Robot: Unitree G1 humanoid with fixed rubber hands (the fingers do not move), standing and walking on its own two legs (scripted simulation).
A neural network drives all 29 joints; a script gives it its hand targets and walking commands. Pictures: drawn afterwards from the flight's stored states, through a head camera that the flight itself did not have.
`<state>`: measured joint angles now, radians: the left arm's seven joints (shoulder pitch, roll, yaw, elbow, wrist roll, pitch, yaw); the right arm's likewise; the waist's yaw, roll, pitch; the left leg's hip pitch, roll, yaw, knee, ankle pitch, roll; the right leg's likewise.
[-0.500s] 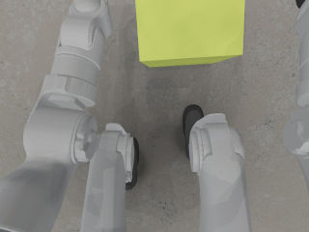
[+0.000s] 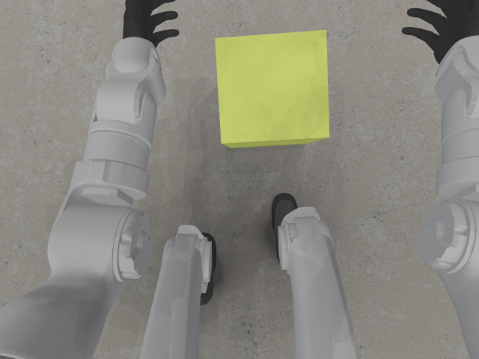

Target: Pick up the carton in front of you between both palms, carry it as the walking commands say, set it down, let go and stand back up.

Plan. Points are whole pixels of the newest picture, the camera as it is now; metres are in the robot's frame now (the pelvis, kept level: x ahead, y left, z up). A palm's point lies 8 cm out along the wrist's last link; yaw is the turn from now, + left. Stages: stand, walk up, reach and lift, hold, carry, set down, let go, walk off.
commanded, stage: set down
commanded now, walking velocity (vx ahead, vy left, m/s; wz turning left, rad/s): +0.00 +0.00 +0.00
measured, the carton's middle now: (268, 101) +0.52 -0.11 -0.42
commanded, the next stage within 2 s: let go in 0.24 s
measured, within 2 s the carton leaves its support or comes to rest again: neither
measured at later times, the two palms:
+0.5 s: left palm (73, 53) +0.50 +0.09 +0.02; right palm out of the picture +0.45 -0.32 +0.01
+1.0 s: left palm out of the picture +0.34 +0.19 +0.13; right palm out of the picture +0.28 -0.27 +0.13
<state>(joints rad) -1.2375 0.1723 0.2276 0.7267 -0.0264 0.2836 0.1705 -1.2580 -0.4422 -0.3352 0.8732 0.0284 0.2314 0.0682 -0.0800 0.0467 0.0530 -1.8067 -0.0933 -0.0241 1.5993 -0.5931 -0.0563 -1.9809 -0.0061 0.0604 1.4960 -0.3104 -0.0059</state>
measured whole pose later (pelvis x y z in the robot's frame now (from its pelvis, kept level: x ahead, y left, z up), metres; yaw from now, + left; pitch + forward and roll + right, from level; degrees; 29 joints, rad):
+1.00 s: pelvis +0.09 +0.00 +0.21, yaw -5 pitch +14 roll +0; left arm -0.02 0.15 0.09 0.54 0.03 0.00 -0.02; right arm 0.02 -0.22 -0.10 0.51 0.00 0.00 0.07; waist -0.03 0.02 0.02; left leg -0.48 -0.02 -0.07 0.61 -0.37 -0.02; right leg -0.64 0.02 0.02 0.57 -0.17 -0.01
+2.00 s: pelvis +0.13 +0.01 +0.22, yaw -5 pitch -1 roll -1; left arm 0.20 0.27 0.07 0.75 0.03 -0.01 0.03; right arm 0.26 -0.31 -0.07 0.64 -0.02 0.01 0.00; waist 0.00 0.05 0.02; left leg -0.10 -0.01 -0.08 0.56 -0.43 0.00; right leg -0.29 0.02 0.02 0.58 -0.28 0.00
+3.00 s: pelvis +0.09 +0.00 +0.23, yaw -5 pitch -3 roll +0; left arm 0.17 0.32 0.04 0.90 0.01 -0.01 0.02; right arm 0.26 -0.35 -0.03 0.81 -0.01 -0.02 -0.02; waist 0.00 0.02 0.04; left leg -0.08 -0.01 -0.07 0.48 -0.34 -0.02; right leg -0.27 0.02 0.02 0.50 -0.18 -0.01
